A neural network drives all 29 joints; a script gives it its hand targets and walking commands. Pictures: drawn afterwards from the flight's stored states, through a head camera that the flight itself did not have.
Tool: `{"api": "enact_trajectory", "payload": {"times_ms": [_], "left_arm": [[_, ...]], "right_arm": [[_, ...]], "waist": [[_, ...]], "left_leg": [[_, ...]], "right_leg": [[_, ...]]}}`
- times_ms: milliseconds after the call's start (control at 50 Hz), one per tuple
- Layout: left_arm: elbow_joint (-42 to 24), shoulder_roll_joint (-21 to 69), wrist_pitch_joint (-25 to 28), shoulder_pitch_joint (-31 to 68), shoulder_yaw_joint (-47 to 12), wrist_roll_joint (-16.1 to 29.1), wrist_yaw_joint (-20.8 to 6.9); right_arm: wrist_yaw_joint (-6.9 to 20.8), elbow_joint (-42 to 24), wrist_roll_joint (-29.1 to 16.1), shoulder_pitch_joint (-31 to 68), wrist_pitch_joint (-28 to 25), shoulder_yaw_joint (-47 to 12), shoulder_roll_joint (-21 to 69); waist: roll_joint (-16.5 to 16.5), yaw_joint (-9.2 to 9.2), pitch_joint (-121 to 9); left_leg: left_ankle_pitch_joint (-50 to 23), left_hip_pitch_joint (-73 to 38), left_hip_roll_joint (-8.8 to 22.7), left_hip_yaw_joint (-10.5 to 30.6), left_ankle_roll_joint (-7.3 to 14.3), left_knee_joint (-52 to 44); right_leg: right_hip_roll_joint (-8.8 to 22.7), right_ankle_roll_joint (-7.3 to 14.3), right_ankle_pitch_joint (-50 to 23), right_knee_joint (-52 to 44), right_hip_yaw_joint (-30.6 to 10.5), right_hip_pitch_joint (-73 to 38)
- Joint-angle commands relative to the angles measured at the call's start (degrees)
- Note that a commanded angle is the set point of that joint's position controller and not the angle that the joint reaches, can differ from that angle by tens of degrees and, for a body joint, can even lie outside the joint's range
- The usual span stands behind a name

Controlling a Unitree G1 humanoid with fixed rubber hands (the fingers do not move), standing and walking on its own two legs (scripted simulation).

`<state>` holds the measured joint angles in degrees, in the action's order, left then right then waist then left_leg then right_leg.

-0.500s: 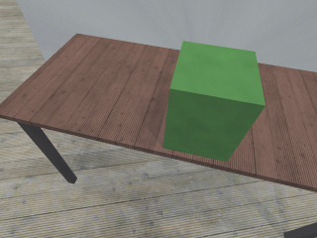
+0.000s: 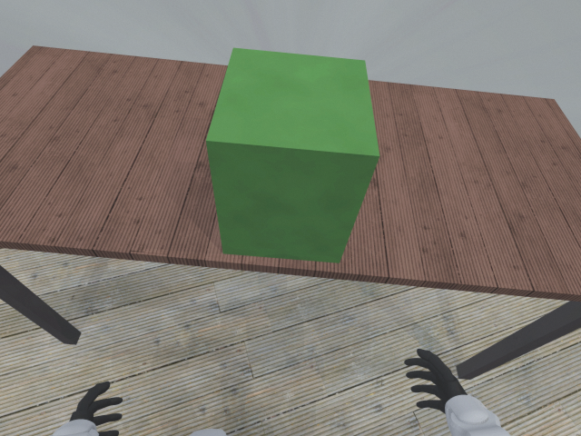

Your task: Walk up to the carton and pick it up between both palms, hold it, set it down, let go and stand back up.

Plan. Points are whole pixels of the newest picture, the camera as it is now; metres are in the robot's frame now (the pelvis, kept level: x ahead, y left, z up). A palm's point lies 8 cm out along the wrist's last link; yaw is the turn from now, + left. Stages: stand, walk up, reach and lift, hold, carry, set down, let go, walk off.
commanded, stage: reach and lift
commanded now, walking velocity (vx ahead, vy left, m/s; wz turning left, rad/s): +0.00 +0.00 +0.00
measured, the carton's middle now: (289, 162) +0.49 +0.01 +0.07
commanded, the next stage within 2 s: none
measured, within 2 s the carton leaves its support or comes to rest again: neither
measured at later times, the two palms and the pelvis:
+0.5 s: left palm (76, 413) +0.15 +0.28 -0.06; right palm (431, 384) +0.18 -0.19 -0.04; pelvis +0.01 +0.03 +0.01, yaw -1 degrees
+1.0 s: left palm (81, 380) +0.18 +0.26 -0.01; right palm (441, 368) +0.19 -0.19 +0.01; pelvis +0.01 +0.04 +0.02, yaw -2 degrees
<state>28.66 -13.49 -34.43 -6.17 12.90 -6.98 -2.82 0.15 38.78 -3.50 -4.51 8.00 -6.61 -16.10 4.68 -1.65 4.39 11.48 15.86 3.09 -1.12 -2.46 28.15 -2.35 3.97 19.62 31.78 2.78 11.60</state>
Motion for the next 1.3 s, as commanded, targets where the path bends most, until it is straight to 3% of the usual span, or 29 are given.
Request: {"api": "enact_trajectory", "payload": {"times_ms": [0, 80, 180, 260, 340, 420, 500, 660, 820, 1080, 1280], "left_arm": [[-12.4, -11.3, 6.9, 8.6, 1.9, 2.1, 0.2], [-12.6, -12.8, 8.5, 10.1, -0.6, 6.5, -0.2], [-10.4, -11.8, 8.8, 3.7, -3.5, 11.2, 0.3], [-10.1, -8.1, 8.3, -3.8, -3.2, 9.8, 0.5], [-14.0, -6.2, 9.4, -3.3, -3.9, 8.4, 1.2], [-19.7, -5.4, 12.2, -0.3, -6.6, 9.1, 3.1], [-23.3, -3.7, 13.5, -2.5, -8.8, 10.0, 4.7], [-27.4, -0.9, 13.8, -8.7, -10.4, 10.8, 5.5], [-31.5, -0.2, 15.7, -8.8, -11.4, 12.0, 6.4], [-35.7, -2.6, 21.4, -5.5, -11.3, 14.8, 5.8], [-36.9, -3.7, 23.8, -5.2, -9.6, 16.0, 3.9]], "right_arm": [[-1.3, -15.6, 3.6, 5.1, -3.6, 4.0, 2.1], [-3.8, -15.5, 5.2, 4.5, -4.6, 5.6, 3.3], [-5.4, -15.0, 2.9, 1.9, -4.0, 4.8, 2.3], [-4.9, -14.4, 0.6, -1.2, -3.5, 3.4, -0.3], [-3.2, -16.1, 0.9, -1.3, -4.4, 4.7, -1.3], [-0.6, -20.1, 1.7, -1.8, -5.1, 7.5, -0.1], [1.4, -22.0, 0.7, -4.3, -4.6, 9.0, -0.6], [2.4, -26.2, -0.9, -8.0, -4.0, 11.0, -3.4], [2.6, -33.5, -2.1, -8.5, -2.9, 12.4, -2.8], [0.2, -40.3, -3.2, -8.0, -3.5, 11.9, 1.3], [-3.2, -44.2, -5.3, -7.5, -5.1, 9.8, 1.8]], "waist": [[-1.3, -1.60, -10.9], [-2.3, -0.02, -12.3], [-2.0, -0.45, -10.5], [-1.9, -1.31, -8.4], [-3.7, -1.26, -5.8], [-6.7, -1.09, -5.7], [-8.0, -0.86, -6.5], [-5.4, -0.97, -6.5], [-4.8, -2.24, -5.1], [-4.4, -1.91, -5.4], [-3.5, -1.77, -8.3]], "left_leg": [[-2.3, 2.3, -2.8, -4.8, 1.5, -1.3], [-0.4, 0.8, -1.9, -5.7, 1.8, -1.1], [-5.7, -9.7, -3.2, -6.1, 1.8, -5.0], [-15.7, -16.2, -4.3, -5.7, 0.6, -7.1], [-17.1, -20.1, -4.1, -5.2, 0.2, -8.1], [-11.7, -20.9, -3.3, -4.5, 0.7, -9.3], [-11.1, -21.2, -3.0, -3.7, 0.7, -10.2], [-16.3, -23.1, -2.6, -2.3, 0.2, -10.6], [-12.9, -21.4, -2.2, -2.2, 0.0, -12.1], [-8.1, -21.0, -2.3, -2.6, 1.4, -12.3], [-18.5, -24.0, -2.9, -1.5, 1.3, -10.3]], "right_leg": [[9.6, -9.9, -25.5, -7.9, -10.3, -2.6], [8.9, -9.4, -22.5, -7.3, -8.4, -0.9], [4.9, -8.8, -21.0, -10.2, -1.9, -0.9], [2.1, -8.3, -24.7, -12.7, 0.5, -3.3], [0.6, -7.0, -18.1, -16.1, 1.4, 0.9], [0.8, -5.3, -9.9, -18.4, 1.0, 5.2], [0.9, -4.2, -9.0, -19.2, 0.4, 5.4], [-0.4, -3.2, -11.6, -20.9, 0.4, 4.3], [0.0, -2.6, -9.8, -21.7, -0.7, 4.1], [2.4, -3.6, -7.0, -22.2, -3.3, 6.1], [1.8, -5.0, -16.8, -21.1, -3.6, 3.3]]}}
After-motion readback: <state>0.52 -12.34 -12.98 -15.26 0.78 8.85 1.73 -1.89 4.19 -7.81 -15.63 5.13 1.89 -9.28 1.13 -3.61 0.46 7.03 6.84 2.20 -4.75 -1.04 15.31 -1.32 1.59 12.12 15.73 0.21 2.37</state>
